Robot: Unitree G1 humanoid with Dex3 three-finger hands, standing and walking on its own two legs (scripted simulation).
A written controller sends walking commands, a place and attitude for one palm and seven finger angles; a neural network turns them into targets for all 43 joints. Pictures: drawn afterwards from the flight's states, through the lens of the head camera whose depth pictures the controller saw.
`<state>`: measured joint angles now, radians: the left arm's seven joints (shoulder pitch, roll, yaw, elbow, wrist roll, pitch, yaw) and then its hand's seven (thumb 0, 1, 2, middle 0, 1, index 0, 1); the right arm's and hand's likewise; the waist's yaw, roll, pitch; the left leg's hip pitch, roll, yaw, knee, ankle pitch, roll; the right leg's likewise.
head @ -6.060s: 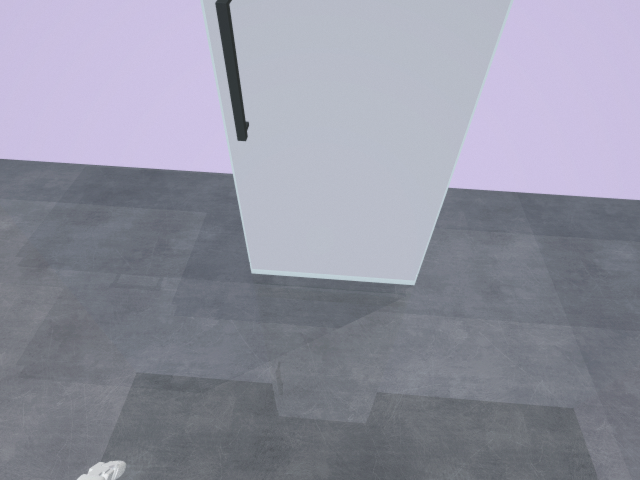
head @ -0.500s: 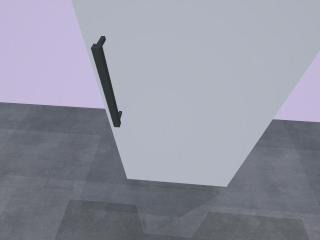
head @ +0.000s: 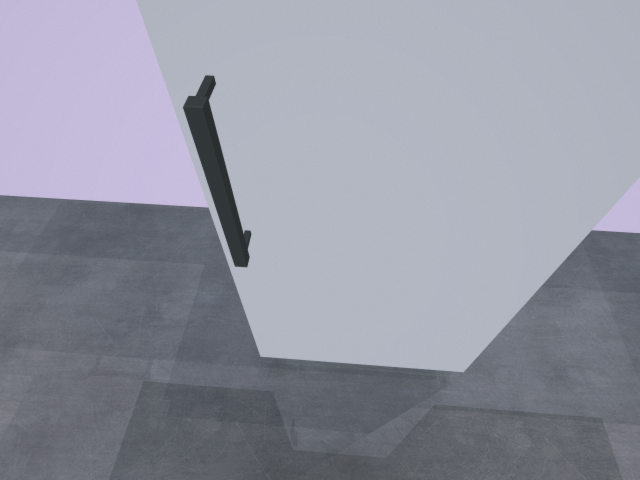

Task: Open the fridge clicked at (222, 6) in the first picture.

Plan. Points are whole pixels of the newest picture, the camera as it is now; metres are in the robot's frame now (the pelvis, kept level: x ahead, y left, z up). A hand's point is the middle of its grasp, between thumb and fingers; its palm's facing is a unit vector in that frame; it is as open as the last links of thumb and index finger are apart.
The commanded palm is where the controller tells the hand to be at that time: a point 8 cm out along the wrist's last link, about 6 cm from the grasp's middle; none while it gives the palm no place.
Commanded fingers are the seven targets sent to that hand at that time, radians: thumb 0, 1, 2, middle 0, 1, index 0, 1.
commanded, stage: come to a stop and stand still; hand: left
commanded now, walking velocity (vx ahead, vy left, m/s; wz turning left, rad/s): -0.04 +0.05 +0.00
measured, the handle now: (227, 188) +0.46 +0.16 +0.08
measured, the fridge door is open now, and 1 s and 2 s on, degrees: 0 0 0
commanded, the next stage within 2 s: look again from close up in 1.08 s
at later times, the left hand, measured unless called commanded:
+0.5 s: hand out of the picture +0.02 +0.18 -0.15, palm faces -0.02 -0.97 -0.24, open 7.4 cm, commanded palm none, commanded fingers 0.00 0.90 0.90 -0.20 -0.30 -0.20 -0.30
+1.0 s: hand out of the picture +0.00 +0.17 -0.16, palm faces +0.00 -0.98 -0.22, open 7.3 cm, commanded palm none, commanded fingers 0.00 0.90 0.90 -0.20 -0.30 -0.20 -0.30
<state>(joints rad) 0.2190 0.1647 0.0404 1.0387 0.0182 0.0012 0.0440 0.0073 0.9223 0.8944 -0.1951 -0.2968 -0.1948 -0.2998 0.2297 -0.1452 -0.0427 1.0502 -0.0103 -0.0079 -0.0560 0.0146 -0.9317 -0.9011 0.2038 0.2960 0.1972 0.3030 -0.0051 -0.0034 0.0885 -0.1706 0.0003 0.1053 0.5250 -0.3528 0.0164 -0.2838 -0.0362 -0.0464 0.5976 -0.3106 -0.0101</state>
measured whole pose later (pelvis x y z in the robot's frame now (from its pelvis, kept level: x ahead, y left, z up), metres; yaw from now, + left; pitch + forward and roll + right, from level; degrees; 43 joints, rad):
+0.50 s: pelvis -0.04 +0.00 +0.01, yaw -1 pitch -1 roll +1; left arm 0.24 0.17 -0.01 1.01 0.01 0.00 0.03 0.00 0.90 0.89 -0.20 -0.30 -0.20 -0.30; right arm 0.29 -0.19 0.00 1.00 -0.02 -0.01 -0.01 0.00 -0.92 -0.90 0.20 0.30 0.20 0.30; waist -0.02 0.03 0.03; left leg -0.17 0.01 0.12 0.46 -0.27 0.02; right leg -0.27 -0.02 -0.04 0.50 -0.21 -0.02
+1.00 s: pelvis -0.02 -0.01 +0.01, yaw -1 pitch -1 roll +1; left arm 0.25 0.16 -0.01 1.12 0.01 -0.01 0.03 0.01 0.92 0.89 -0.20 -0.30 -0.20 -0.30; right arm 0.28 -0.15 0.01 1.12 -0.01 -0.03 -0.03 0.00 -0.91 -0.90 0.20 0.30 0.19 0.30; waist -0.01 0.01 0.04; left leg -0.12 0.01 0.11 0.43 -0.28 0.01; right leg -0.23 -0.01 -0.04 0.48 -0.23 -0.02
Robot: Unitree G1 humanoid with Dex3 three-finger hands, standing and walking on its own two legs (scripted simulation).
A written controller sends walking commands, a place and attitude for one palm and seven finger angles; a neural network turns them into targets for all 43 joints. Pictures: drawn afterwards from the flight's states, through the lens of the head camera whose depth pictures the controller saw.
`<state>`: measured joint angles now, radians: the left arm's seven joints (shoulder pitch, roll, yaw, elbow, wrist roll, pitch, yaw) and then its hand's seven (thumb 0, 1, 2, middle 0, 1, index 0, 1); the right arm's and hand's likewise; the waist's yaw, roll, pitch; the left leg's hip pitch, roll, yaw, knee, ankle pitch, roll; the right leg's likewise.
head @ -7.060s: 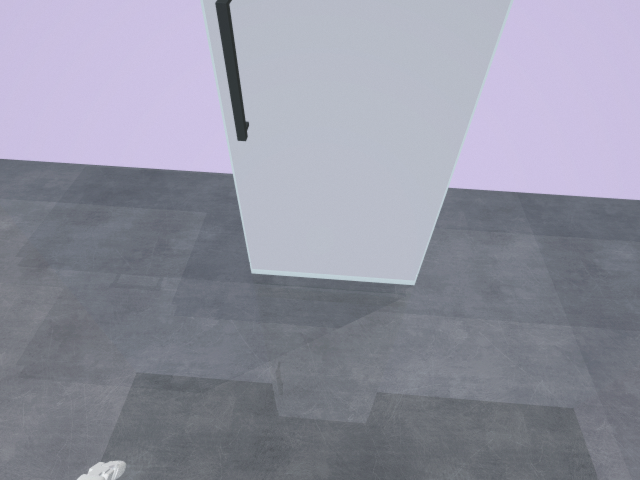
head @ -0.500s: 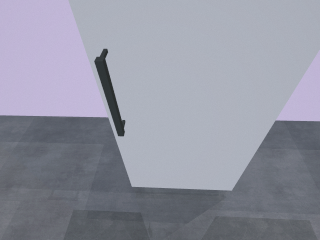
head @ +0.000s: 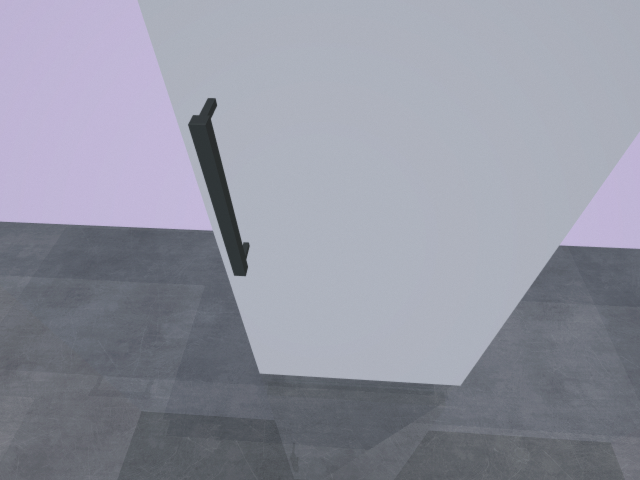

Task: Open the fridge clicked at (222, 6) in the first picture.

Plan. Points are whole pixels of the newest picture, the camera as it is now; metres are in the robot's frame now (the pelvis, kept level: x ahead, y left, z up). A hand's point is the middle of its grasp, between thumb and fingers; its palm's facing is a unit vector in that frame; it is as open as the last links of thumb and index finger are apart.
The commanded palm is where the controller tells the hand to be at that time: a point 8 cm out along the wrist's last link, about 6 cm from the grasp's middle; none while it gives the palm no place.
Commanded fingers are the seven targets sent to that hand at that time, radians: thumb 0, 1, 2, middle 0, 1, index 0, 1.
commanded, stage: come to a stop and stand still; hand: left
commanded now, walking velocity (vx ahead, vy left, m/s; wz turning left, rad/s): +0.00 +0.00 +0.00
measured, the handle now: (227, 200) +0.48 +0.17 +0.08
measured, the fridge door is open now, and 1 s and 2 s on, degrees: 0 0 0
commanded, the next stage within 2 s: look again from close up in 0.08 s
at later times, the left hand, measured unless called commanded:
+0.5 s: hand out of the picture +0.04 +0.18 -0.17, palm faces +0.02 -0.97 -0.22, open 7.4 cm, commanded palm none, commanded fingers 0.00 0.90 0.90 -0.20 -0.30 -0.20 -0.30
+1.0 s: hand out of the picture +0.03 +0.17 -0.17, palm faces +0.02 -0.97 -0.22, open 7.4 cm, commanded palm +0.10 +0.22 -0.07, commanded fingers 0.00 0.88 0.89 -0.20 -0.31 -0.20 -0.31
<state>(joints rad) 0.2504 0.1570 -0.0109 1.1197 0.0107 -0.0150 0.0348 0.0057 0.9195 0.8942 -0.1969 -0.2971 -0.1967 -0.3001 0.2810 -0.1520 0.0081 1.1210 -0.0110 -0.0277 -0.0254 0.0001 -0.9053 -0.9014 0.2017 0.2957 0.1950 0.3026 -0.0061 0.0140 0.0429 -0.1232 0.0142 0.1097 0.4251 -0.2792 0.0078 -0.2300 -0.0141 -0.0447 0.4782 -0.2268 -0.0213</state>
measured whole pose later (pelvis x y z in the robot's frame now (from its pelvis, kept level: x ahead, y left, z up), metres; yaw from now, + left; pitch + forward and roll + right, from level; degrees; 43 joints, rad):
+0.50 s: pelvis +0.01 -0.01 +0.00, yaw +0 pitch -1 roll +1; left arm 0.22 0.17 0.00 1.11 0.01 -0.02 0.03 0.00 0.91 0.89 -0.20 -0.30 -0.20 -0.30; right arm 0.26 -0.17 0.00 1.13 -0.01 -0.03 -0.03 0.00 -0.91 -0.90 0.20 0.30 0.20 0.30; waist 0.00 0.01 0.05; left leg -0.10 0.02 0.10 0.41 -0.28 0.00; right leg -0.21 0.00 -0.05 0.47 -0.24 -0.03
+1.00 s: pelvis +0.01 -0.01 +0.00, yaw +1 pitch -1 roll +1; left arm 0.22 0.17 0.00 1.11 0.01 -0.02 0.03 0.00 0.91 0.89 -0.20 -0.30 -0.20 -0.30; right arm 0.26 -0.17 0.00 1.14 -0.01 -0.03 -0.03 0.00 -0.90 -0.90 0.20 0.30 0.20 0.30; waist 0.00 0.00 0.04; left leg -0.10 0.03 0.09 0.39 -0.27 -0.01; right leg -0.20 0.00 -0.06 0.45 -0.22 -0.04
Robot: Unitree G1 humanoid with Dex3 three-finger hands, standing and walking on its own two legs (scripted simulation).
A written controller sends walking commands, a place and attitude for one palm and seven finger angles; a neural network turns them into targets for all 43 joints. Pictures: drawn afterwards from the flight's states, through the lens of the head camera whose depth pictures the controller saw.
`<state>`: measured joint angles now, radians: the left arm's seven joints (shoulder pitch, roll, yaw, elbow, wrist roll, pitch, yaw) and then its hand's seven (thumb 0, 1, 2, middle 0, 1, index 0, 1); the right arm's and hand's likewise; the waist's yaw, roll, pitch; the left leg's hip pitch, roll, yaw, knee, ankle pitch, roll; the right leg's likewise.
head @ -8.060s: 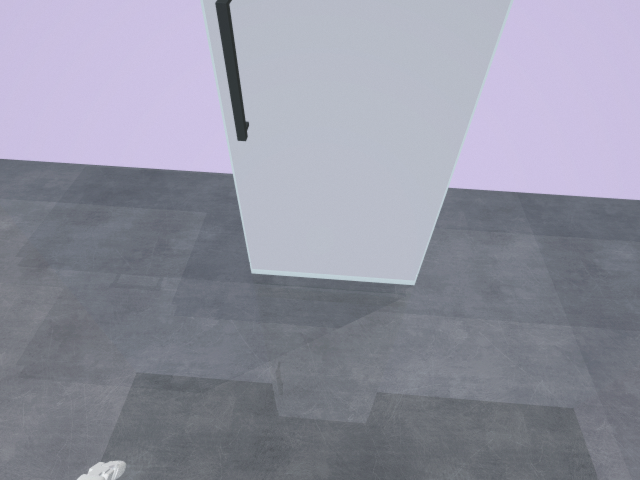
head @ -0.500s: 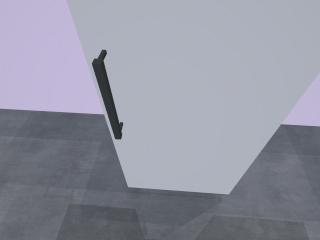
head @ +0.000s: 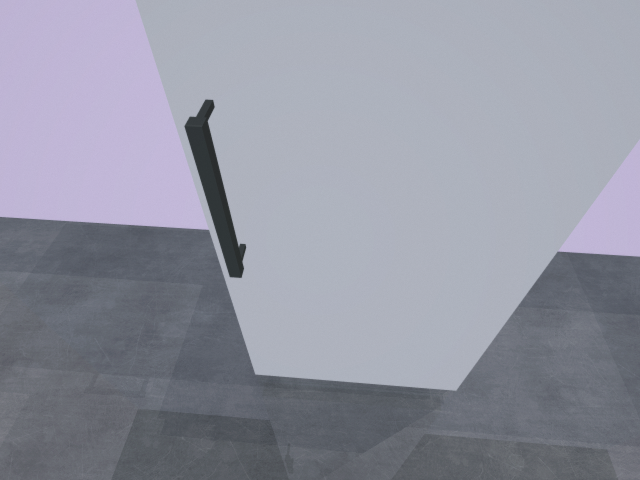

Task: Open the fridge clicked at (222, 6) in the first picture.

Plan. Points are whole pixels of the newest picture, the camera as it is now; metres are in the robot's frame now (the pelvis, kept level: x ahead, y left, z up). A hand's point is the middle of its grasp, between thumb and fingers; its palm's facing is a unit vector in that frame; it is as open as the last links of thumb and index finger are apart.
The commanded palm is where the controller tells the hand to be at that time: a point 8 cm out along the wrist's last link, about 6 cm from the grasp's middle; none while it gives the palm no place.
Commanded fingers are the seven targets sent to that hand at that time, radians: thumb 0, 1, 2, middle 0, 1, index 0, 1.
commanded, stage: raise the hand to about handle height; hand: left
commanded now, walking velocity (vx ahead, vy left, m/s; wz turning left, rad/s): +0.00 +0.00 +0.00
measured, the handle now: (224, 201) +0.48 +0.18 +0.07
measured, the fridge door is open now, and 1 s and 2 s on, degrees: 0 0 0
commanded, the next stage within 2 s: none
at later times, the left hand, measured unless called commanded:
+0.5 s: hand out of the picture +0.13 +0.21 -0.03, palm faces +0.10 -0.99 -0.03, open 9.1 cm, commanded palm +0.12 +0.27 -0.02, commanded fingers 0.00 0.29 0.64 -0.24 -0.69 -0.24 -0.69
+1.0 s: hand (105, 399) +0.20 +0.26 +0.03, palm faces +0.01 -1.00 -0.08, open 12.1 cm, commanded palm +0.16 +0.32 +0.04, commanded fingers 0.00 -0.29 0.39 -0.28 -1.07 -0.28 -1.07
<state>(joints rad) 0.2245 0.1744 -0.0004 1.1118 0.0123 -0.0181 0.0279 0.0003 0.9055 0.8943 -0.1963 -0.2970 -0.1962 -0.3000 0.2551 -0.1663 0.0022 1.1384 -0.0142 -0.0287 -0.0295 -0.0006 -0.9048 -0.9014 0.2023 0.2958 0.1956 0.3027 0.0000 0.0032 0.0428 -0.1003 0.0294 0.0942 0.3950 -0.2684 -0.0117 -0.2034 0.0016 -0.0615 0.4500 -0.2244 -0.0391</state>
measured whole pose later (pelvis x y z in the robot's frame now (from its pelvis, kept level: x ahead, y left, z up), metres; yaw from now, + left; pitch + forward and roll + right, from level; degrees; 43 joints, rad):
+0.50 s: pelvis -0.04 +0.00 -0.08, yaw +4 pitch +8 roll -1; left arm 0.45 0.22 0.17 0.04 -0.27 -0.46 -0.32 0.01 0.51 0.73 -0.23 -0.55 -0.23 -0.55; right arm 0.17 -0.29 -0.04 0.46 0.03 -0.27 -0.04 0.01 -0.90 -0.90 0.20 0.30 0.19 0.30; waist 0.05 -0.02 -0.09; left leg -0.72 0.03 0.01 1.08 -0.52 0.00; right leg -0.75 -0.04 -0.12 1.05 -0.44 -0.05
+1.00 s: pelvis -0.03 +0.03 -0.04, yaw +3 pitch +7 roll -1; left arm 0.28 0.32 0.28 0.03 -0.32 -0.26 -0.38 0.00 -0.07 0.48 -0.27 -0.92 -0.27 -0.92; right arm 0.30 -0.28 0.02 0.59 0.04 -0.31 -0.07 0.01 -0.90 -0.90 0.21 0.30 0.20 0.30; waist 0.00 0.02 -0.06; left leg -0.55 0.01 0.04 0.88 -0.46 0.03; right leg -0.58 -0.04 -0.10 0.83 -0.36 0.00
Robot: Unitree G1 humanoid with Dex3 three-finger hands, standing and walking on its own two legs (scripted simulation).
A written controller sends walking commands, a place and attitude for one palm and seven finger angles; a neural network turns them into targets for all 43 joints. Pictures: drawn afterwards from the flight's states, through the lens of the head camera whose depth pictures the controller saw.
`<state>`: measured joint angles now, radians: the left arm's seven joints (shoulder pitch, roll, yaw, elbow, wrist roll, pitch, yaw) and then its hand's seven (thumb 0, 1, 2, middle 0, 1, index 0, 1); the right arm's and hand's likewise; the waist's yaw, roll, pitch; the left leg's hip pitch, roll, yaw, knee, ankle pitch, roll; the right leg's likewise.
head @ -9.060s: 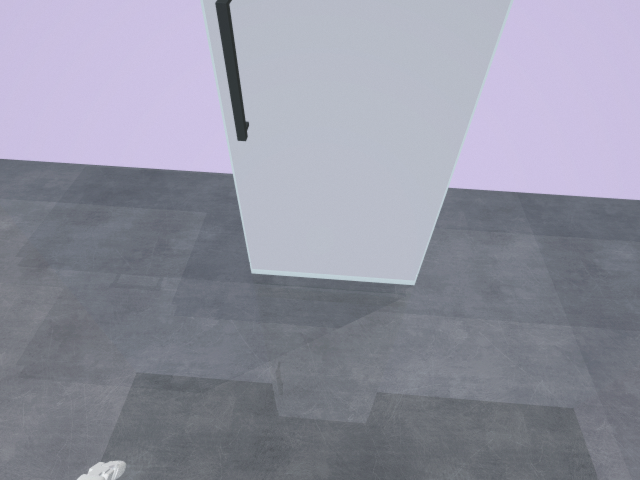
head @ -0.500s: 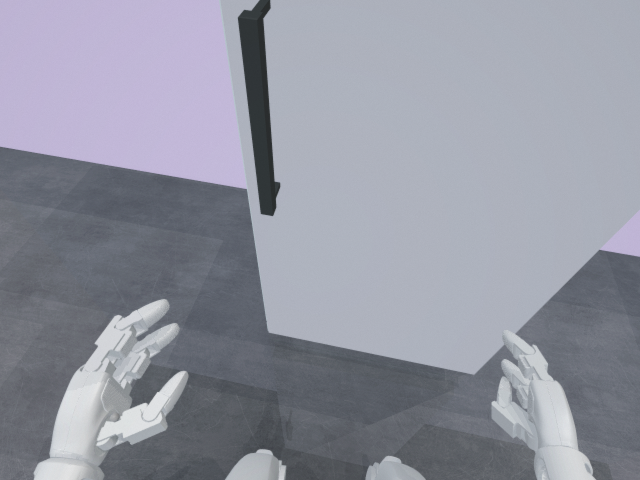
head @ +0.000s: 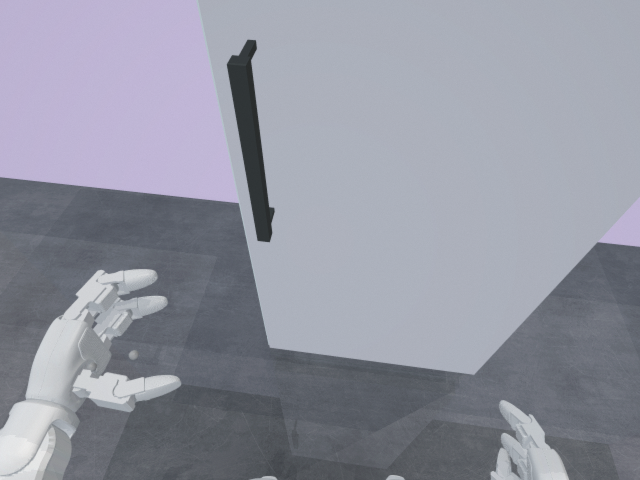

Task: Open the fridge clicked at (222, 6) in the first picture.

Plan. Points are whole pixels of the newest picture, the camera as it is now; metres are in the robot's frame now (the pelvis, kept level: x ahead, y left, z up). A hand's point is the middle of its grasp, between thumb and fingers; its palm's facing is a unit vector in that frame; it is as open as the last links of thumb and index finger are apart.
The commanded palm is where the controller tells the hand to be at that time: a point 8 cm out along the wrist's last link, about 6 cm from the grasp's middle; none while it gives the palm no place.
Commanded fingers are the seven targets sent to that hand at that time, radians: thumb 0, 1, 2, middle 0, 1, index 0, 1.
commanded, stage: raise the hand to about handle height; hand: left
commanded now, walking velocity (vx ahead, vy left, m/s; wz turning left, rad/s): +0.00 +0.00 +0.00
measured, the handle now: (258, 157) +0.51 +0.12 +0.12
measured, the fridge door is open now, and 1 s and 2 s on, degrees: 0 0 0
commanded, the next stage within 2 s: move the hooked fingers beside the handle in 1.10 s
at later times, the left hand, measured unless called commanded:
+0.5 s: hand (79, 285) +0.28 +0.26 +0.14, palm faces +0.00 -1.00 -0.07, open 14.0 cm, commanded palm +0.25 +0.31 +0.14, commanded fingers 0.00 -0.50 0.30 -0.30 -1.20 -0.30 -1.20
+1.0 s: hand (85, 270) +0.29 +0.26 +0.15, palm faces +0.00 -1.00 -0.05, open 14.0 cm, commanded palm +0.25 +0.31 +0.15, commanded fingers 0.00 -0.50 0.30 -0.30 -1.20 -0.30 -1.20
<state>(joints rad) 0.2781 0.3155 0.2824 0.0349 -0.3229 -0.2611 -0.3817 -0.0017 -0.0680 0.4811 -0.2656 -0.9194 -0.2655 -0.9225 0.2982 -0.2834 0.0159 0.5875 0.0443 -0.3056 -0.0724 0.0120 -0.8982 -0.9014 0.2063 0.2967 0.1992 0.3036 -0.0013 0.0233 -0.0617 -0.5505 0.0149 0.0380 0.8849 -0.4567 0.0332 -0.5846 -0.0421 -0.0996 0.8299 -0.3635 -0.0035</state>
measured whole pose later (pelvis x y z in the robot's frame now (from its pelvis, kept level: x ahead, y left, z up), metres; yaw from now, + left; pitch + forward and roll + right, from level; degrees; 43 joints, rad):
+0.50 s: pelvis +0.01 +0.00 +0.02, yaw +0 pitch +2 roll -2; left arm 0.02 0.42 0.41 0.20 -0.35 -0.09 -0.50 -0.01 -0.49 0.30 -0.30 -1.19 -0.30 -1.19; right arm 0.25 -0.26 0.08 0.58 0.05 -0.27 -0.10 0.01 -0.90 -0.90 0.21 0.30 0.20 0.30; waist 0.04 0.04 -0.03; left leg -0.35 0.01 0.03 0.70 -0.39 0.03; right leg -0.38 -0.03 -0.11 0.64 -0.30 0.00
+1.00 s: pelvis +0.01 -0.01 +0.03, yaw +0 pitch +1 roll -1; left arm -0.04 0.43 0.45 0.28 -0.35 -0.07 -0.52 -0.02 -0.50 0.30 -0.30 -1.20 -0.30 -1.20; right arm 0.27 -0.28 0.05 0.59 0.06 -0.26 -0.10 0.01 -0.90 -0.90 0.21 0.30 0.20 0.30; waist 0.02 0.03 -0.02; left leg -0.30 0.02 0.04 0.63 -0.36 0.02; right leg -0.34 -0.02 -0.10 0.59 -0.28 -0.01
